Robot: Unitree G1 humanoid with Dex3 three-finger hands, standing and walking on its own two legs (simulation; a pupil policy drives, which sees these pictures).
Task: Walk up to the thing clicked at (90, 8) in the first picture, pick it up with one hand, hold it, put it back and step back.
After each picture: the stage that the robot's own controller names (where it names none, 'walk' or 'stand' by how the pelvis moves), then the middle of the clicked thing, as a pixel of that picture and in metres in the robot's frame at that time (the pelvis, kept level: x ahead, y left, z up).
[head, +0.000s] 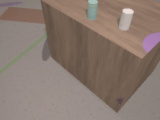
stand; (92, 10) +0.97 -0.06 -0.04
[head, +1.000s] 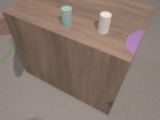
walk; (66, 17) +0.87 +0.06 -0.04
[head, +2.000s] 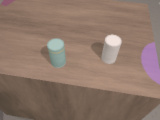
stand; (57, 53) +0.50 +0.09 -0.02
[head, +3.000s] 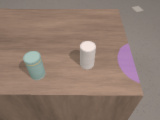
stand; (35, 66) +0.46 +0.22 -0.02
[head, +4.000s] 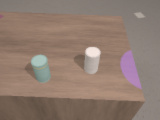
stand; (41, 69) +0.47 +0.19 -0.05
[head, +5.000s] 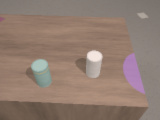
stand; (42, 73) +0.44 +0.19 -0.05
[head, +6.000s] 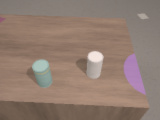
stand; (43, 74) +0.44 +0.18 -0.05
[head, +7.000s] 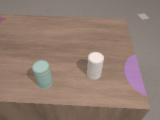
stand; (43, 75) +0.44 +0.18 -0.05
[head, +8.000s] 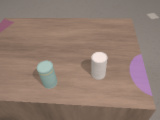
rise first; (47, 75) +0.44 +0.19 -0.04
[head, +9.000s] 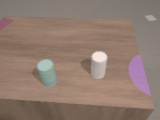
go down; (47, 73) +0.45 +0.19 -0.04
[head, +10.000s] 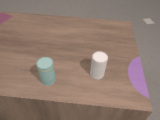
go down; (46, 71) +0.45 +0.17 -0.03
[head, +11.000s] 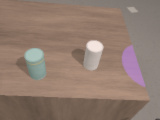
go down; (36, 64) +0.45 +0.17 +0.00
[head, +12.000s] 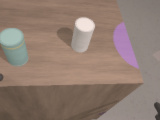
close in; (15, 48) +0.45 +0.19 +0.04
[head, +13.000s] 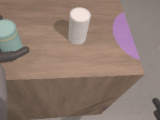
close; (9, 41) +0.47 +0.19 +0.06
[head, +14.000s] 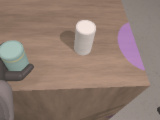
lift; (16, 60) +0.41 +0.19 +0.04
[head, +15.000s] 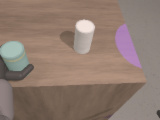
lift; (16, 60) +0.42 +0.19 +0.04
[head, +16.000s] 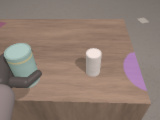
lift; (23, 66) +0.32 +0.18 +0.17
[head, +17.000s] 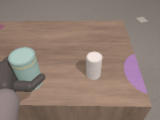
hold; (27, 70) +0.32 +0.17 +0.16
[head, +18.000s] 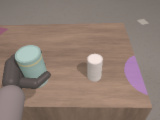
hold; (33, 67) +0.33 +0.15 +0.16
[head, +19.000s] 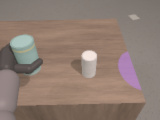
crouch; (27, 55) +0.39 +0.18 +0.15
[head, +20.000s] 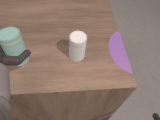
lower; (14, 47) +0.45 +0.19 +0.07
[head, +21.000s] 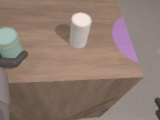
lower; (10, 48) +0.45 +0.20 +0.05
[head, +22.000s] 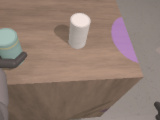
lower; (9, 48) +0.45 +0.20 +0.05
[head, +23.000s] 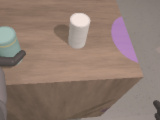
lower; (8, 47) +0.46 +0.20 +0.05
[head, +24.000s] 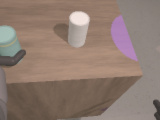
lower; (8, 46) +0.46 +0.20 +0.05
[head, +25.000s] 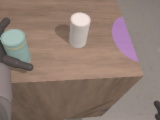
withdraw; (17, 49) +0.45 +0.17 +0.04
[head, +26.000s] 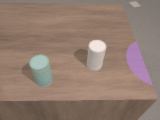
sink last; (42, 71) +0.41 +0.16 +0.01
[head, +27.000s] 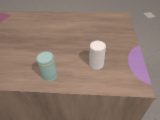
stand; (47, 66) +0.46 +0.18 +0.01
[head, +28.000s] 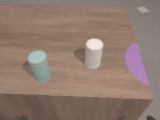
stand; (40, 66) +0.43 +0.18 +0.02
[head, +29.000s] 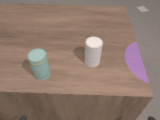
stand; (39, 65) +0.44 +0.18 +0.02
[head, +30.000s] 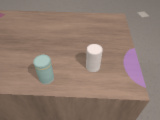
stand; (44, 69) +0.45 +0.18 -0.02
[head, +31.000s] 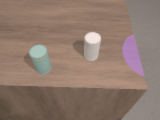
walk; (41, 60) +0.46 +0.18 -0.03
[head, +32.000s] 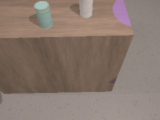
walk; (44, 15) +0.70 +0.21 -0.01
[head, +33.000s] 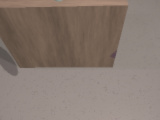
walk; out of the picture +1.00 +0.19 -0.02
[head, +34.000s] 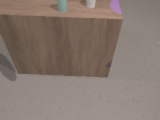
stand; (61, 2) +1.06 +0.16 -0.04
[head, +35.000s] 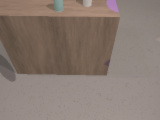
stand; (58, 2) +1.06 +0.17 -0.05
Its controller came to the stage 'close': yes
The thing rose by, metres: 0.21
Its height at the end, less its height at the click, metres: +0.00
